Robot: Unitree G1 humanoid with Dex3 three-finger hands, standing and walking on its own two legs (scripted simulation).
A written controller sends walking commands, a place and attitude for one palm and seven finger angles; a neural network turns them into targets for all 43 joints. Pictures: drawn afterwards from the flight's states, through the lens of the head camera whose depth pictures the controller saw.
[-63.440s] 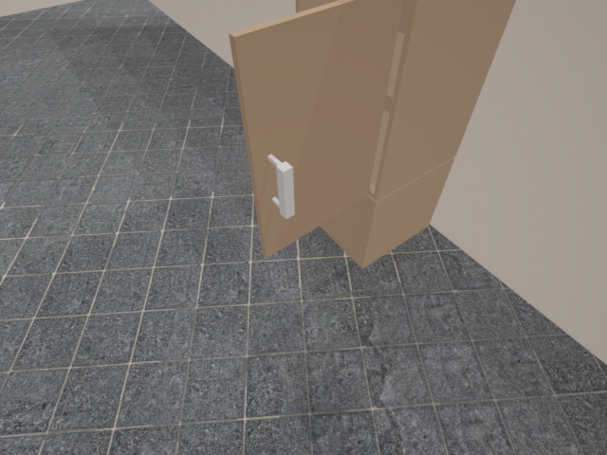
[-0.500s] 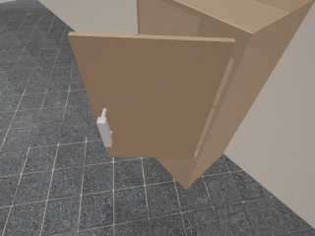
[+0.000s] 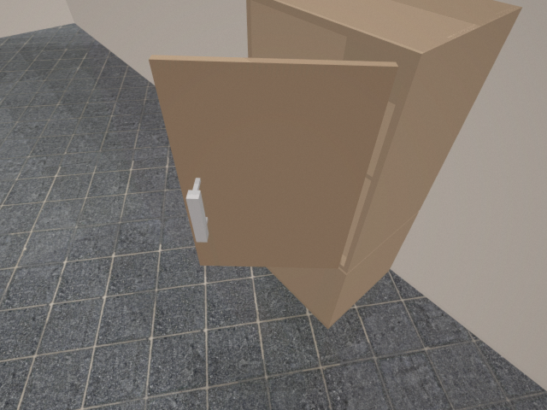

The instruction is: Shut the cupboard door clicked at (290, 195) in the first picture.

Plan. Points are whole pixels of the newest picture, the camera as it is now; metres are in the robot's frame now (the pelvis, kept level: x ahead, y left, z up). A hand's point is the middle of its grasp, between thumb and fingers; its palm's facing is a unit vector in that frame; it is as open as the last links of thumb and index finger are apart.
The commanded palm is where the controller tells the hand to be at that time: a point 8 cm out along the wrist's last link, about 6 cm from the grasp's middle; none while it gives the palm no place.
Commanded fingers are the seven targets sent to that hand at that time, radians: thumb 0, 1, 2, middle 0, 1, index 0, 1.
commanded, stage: come to a stop and stand still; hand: left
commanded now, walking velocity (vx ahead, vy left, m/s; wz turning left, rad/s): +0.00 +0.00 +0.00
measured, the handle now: (200, 210) +0.53 +0.19 -0.07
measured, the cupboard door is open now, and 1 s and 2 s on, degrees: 48 48 48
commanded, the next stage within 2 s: look again from close up in 0.22 s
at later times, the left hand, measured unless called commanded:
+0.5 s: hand out of the picture -0.01 +0.19 -0.17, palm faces +0.00 -0.98 -0.21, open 7.4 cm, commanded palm none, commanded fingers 0.00 0.90 0.90 -0.20 -0.30 -0.20 -0.30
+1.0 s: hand out of the picture +0.04 +0.19 -0.17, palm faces -0.01 -0.98 -0.22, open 7.4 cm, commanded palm none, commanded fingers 0.00 0.90 0.90 -0.20 -0.30 -0.20 -0.30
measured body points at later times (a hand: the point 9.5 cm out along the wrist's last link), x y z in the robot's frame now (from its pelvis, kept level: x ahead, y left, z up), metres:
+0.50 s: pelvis +0.00 +0.00 +0.00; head +0.01 +0.01 +0.45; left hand +0.00 +0.24 -0.15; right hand +0.02 -0.24 -0.15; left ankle +0.03 +0.09 -0.73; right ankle +0.05 -0.14 -0.73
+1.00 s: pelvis +0.01 +0.00 +0.01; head +0.02 +0.00 +0.46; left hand +0.04 +0.24 -0.15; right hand +0.04 -0.24 -0.15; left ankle +0.03 +0.09 -0.73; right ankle +0.05 -0.14 -0.73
